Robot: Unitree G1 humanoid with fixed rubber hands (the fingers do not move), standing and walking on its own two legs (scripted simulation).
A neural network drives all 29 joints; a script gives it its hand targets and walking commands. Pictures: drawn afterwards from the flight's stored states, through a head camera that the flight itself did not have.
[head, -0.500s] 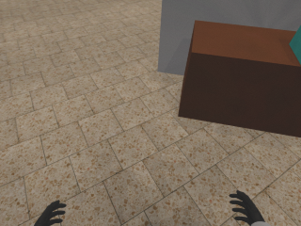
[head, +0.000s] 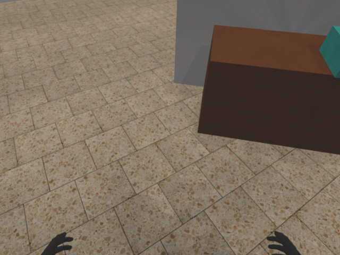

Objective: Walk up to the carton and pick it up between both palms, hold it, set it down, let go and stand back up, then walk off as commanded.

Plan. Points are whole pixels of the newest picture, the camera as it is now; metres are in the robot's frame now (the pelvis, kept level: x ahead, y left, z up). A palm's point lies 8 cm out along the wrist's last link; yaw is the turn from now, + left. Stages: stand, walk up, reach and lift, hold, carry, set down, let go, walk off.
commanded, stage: stand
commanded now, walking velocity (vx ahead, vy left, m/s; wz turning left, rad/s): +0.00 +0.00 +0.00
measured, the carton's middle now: out of the picture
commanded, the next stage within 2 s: none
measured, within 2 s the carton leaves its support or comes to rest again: neither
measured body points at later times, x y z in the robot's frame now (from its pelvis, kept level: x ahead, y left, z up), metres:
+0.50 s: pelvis +0.00 -0.01 +0.01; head +0.01 -0.01 +0.46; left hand +0.13 +0.28 -0.10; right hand +0.10 -0.31 -0.11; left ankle +0.01 +0.14 -0.73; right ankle +0.02 -0.11 -0.73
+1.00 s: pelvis +0.00 -0.01 +0.01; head +0.01 -0.01 +0.46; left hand +0.10 +0.29 -0.11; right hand +0.08 -0.31 -0.12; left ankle +0.01 +0.14 -0.73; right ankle +0.02 -0.11 -0.73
